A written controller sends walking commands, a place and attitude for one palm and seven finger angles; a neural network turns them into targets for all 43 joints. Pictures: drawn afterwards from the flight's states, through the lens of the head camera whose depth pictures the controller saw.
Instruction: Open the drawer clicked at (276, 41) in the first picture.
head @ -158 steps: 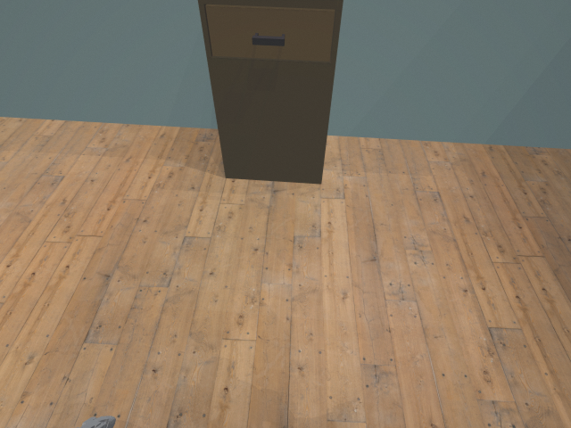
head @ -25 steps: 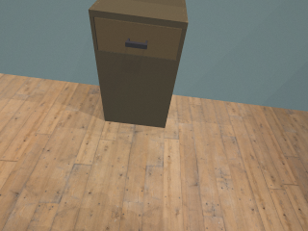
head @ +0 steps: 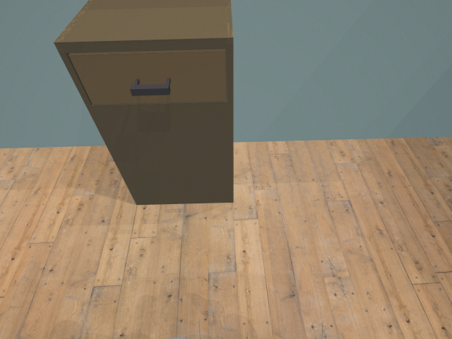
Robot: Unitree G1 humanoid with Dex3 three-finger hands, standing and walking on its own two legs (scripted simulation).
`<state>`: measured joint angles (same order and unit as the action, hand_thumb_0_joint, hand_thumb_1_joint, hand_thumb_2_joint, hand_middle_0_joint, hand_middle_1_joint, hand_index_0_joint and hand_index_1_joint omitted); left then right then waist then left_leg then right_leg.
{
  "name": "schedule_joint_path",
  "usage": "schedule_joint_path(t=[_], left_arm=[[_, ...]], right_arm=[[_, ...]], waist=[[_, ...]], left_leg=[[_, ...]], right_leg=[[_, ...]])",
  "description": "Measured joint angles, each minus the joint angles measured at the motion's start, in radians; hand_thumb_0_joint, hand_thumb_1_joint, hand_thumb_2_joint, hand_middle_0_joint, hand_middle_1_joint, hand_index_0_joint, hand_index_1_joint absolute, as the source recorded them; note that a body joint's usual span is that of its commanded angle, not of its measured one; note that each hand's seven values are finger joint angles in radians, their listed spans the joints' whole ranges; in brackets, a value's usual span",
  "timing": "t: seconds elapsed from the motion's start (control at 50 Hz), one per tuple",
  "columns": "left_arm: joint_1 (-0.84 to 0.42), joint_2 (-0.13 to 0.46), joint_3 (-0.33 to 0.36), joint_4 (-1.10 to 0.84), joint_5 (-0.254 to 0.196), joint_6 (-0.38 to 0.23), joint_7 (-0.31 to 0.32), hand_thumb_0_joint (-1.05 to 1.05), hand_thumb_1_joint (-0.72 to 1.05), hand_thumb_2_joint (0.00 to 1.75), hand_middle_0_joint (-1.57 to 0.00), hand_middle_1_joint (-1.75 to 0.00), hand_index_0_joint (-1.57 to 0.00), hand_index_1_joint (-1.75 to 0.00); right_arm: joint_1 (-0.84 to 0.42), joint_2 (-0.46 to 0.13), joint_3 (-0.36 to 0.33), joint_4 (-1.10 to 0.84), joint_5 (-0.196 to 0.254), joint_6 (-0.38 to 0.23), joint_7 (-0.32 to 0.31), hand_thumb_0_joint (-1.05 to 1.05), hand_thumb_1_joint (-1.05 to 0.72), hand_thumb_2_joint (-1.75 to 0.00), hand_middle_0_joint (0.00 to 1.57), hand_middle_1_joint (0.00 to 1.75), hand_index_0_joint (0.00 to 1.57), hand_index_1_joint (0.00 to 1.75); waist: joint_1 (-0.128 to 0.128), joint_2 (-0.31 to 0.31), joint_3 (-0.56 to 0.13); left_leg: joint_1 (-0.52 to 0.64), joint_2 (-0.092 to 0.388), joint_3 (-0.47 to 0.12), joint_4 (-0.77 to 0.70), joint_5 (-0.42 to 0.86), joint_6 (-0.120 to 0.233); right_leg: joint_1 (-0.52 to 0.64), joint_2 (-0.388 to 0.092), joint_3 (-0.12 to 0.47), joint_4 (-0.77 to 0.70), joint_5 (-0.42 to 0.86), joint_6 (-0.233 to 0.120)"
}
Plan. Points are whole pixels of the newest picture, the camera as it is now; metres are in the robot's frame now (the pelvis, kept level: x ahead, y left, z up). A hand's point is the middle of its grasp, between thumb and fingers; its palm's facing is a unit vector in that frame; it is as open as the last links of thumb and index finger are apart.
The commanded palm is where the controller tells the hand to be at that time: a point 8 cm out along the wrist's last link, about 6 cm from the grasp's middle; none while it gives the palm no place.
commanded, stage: take the last steps up to it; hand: left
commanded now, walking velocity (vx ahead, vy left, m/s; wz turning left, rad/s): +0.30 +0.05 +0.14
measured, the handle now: (151, 85) +0.81 +0.26 -0.01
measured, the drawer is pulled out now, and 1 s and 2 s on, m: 0.00 0.00 0.00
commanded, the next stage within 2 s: come to a stop and stand still in 0.68 s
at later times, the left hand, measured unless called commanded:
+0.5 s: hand out of the picture +0.12 +0.23 -0.17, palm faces +0.11 -0.98 -0.14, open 7.3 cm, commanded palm none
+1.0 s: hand (153, 236) +0.37 +0.20 -0.15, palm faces +0.08 -0.97 -0.23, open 7.2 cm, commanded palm none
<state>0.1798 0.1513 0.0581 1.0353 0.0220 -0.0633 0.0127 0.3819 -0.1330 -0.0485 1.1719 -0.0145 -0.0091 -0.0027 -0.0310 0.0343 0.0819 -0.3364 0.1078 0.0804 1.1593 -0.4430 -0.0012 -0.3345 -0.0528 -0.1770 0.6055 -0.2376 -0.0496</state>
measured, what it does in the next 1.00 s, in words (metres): walks ahead: left foot, then right foot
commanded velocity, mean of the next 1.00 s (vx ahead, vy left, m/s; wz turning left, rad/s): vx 0.11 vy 0.04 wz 0.02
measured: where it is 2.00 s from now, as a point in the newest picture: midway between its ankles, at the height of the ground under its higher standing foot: (225, 325)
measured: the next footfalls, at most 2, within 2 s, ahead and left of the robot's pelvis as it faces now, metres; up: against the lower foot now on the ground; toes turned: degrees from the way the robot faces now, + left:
left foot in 0.32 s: +0.21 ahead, +0.15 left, +0.00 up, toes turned +13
right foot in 0.80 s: +0.37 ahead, -0.07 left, +0.00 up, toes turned -7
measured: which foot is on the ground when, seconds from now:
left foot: up 0.00-0.30, down 0.32-0.80, up 0.82-1.00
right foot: down 0.00-0.32, up 0.34-0.78, down 0.80-1.00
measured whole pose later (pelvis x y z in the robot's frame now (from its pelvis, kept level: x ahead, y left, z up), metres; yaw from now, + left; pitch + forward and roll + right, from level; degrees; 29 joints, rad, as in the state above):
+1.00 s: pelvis +0.29 +0.02 +0.01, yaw +3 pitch -1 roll +0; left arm 0.13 0.13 0.05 1.02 0.03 -0.01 0.05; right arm 0.27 -0.14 -0.04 1.10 0.00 0.02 -0.03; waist -0.02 0.02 0.07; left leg -0.33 0.05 0.06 0.80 -0.47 -0.03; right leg -0.29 -0.05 -0.16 0.54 -0.23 -0.05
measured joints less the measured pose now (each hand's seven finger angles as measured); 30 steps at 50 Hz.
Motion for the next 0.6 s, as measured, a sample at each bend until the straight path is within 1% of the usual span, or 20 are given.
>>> schedule_joint_path(t=[0.02,0.06,0.1,0.14,0.24,0.3,0.32,0.34,0.38,0.42,0.44,0.46,0.5,0.54,0.6], left_arm=[[0.007,-0.001,0.004,0.002,0.0,-0.001,0.009,0.0,0.94,0.9,-0.2,-0.3,-0.2,-0.3],[0.027,0.003,0.003,0.011,0.004,-0.001,0.015,-0.01,0.95,0.9,-0.21,-0.3,-0.21,-0.3],[0.049,0.003,-0.002,0.023,0.007,0.0,0.013,-0.01,0.95,0.9,-0.2,-0.3,-0.2,-0.3],[0.073,-0.001,-0.008,0.036,0.008,0.002,0.008,-0.01,0.95,0.9,-0.2,-0.3,-0.2,-0.3],[0.133,-0.009,-0.014,0.065,0.01,0.008,-0.003,0.0,0.93,0.9,-0.2,-0.3,-0.2,-0.3],[0.172,-0.006,-0.01,0.082,0.009,0.019,-0.006,0.0,0.92,0.9,-0.2,-0.3,-0.2,-0.3],[0.187,-0.005,-0.009,0.087,0.008,0.026,-0.008,0.0,0.92,0.9,-0.2,-0.3,-0.2,-0.3],[0.196,-0.002,-0.007,0.093,0.005,0.035,-0.01,0.0,0.92,0.9,-0.2,-0.3,-0.2,-0.3],[0.195,0.005,-0.006,0.102,0.005,0.057,-0.012,0.0,0.92,0.9,-0.2,-0.3,-0.2,-0.3],[0.184,0.012,-0.003,0.104,0.007,0.065,-0.016,0.0,0.92,0.9,-0.2,-0.3,-0.2,-0.3],[0.174,0.016,-0.001,0.102,0.009,0.065,-0.018,0.01,0.92,0.9,-0.2,-0.3,-0.2,-0.3],[0.164,0.019,0.001,0.096,0.01,0.064,-0.02,0.01,0.92,0.9,-0.2,-0.3,-0.2,-0.3],[0.143,0.022,0.003,0.079,0.01,0.061,-0.019,0.01,0.92,0.9,-0.2,-0.3,-0.2,-0.3],[0.123,0.022,0.005,0.061,0.01,0.06,-0.017,0.01,0.92,0.9,-0.2,-0.3,-0.2,-0.3],[0.088,0.022,0.006,0.041,0.009,0.064,-0.013,0.0,0.92,0.9,-0.2,-0.3,-0.2,-0.3]], right_arm=[[-0.017,-0.003,-0.002,-0.01,-0.003,0.001,0.0,0.01,-0.91,-0.9,0.19,0.3,0.2,0.3],[-0.051,-0.009,-0.006,-0.035,-0.006,0.001,0.002,0.01,-0.91,-0.9,0.19,0.3,0.19,0.3],[-0.084,-0.014,-0.01,-0.063,-0.009,0.0,0.006,0.01,-0.92,-0.9,0.19,0.3,0.19,0.29],[-0.116,-0.022,-0.013,-0.083,-0.012,0.001,0.006,0.01,-0.92,-0.9,0.19,0.3,0.19,0.29],[-0.164,-0.053,-0.018,-0.116,-0.008,-0.003,0.022,0.01,-0.94,-0.9,0.19,0.3,0.19,0.29],[-0.178,-0.058,-0.014,-0.136,-0.007,-0.015,0.027,0.01,-0.94,-0.9,0.19,0.3,0.19,0.29],[-0.178,-0.061,-0.011,-0.145,-0.008,-0.024,0.027,0.01,-0.93,-0.9,0.19,0.3,0.19,0.29],[-0.181,-0.058,-0.01,-0.152,-0.012,-0.034,0.024,0.01,-0.93,-0.9,0.19,0.3,0.19,0.29],[-0.18,-0.047,-0.005,-0.164,-0.015,-0.047,0.014,0.0,-0.93,-0.9,0.19,0.3,0.19,0.3],[-0.165,-0.033,0.002,-0.164,-0.013,-0.05,0.003,0.0,-0.92,-0.9,0.19,0.3,0.19,0.3],[-0.153,-0.025,0.006,-0.159,-0.012,-0.051,-0.002,0.0,-0.92,-0.9,0.19,0.3,0.19,0.3],[-0.141,-0.016,0.008,-0.151,-0.01,-0.052,-0.007,0.0,-0.92,-0.9,0.19,0.3,0.19,0.3],[-0.112,-0.009,0.008,-0.128,-0.007,-0.052,-0.017,0.0,-0.93,-0.9,0.19,0.3,0.2,0.3],[-0.082,-0.002,0.012,-0.105,-0.004,-0.052,-0.017,0.0,-0.94,-0.9,0.19,0.3,0.2,0.3],[-0.04,0.014,0.015,-0.074,-0.003,-0.049,-0.016,0.0,-0.93,-0.9,0.2,0.3,0.2,0.3]], waist=[[0.002,0.001,-0.009],[0.003,-0.002,-0.029],[0.005,-0.006,-0.048],[0.012,-0.01,-0.061],[0.044,-0.032,-0.071],[0.059,-0.05,-0.069],[0.059,-0.052,-0.069],[0.057,-0.062,-0.065],[0.054,-0.077,-0.052],[0.047,-0.08,-0.048],[0.044,-0.08,-0.046],[0.043,-0.08,-0.045],[0.042,-0.077,-0.046],[0.04,-0.071,-0.048],[0.031,-0.064,-0.047]], left_leg=[[-0.043,0.005,-0.006,0.018,0.034,-0.002],[-0.105,0.014,-0.004,-0.018,0.081,-0.009],[-0.14,0.021,0.003,-0.098,0.118,-0.016],[-0.151,0.024,0.009,-0.192,0.148,-0.022],[-0.111,0.016,0.033,-0.413,0.17,-0.019],[-0.038,0.002,0.056,-0.536,0.178,-0.01],[-0.009,-0.004,0.06,-0.582,0.195,0.001],[-0.006,-0.013,0.066,-0.576,0.239,0.019],[0.004,-0.027,0.083,-0.544,0.21,0.045],[0.039,-0.041,0.095,-0.576,0.188,0.056],[0.062,-0.049,0.099,-0.607,0.194,0.056],[0.086,-0.058,0.103,-0.642,0.204,0.055],[0.13,-0.075,0.11,-0.708,0.22,0.058],[0.169,-0.087,0.114,-0.76,0.229,0.06],[0.218,-0.099,0.116,-0.81,0.228,0.056]], right_leg=[[0.023,0.005,-0.006,-0.03,0.006,0.002],[0.065,0.009,-0.014,-0.086,0.015,0.001],[0.102,0.012,-0.021,-0.132,0.02,0.004],[0.136,0.013,-0.026,-0.167,0.02,0.01],[0.207,0.006,-0.039,-0.193,-0.014,0.04],[0.233,-0.008,-0.045,-0.154,-0.067,0.065],[0.229,-0.015,-0.045,-0.116,-0.097,0.073],[0.208,-0.029,-0.033,-0.047,-0.137,0.066],[0.119,-0.034,0.029,0.182,-0.229,0.049],[0.017,-0.032,0.067,0.385,-0.211,0.04],[-0.026,-0.035,0.076,0.443,-0.181,0.04],[-0.062,-0.04,0.083,0.475,-0.146,0.043],[-0.119,-0.051,0.093,0.488,-0.088,0.052],[-0.156,-0.061,0.098,0.46,-0.05,0.062],[-0.177,-0.07,0.101,0.37,-0.018,0.073]])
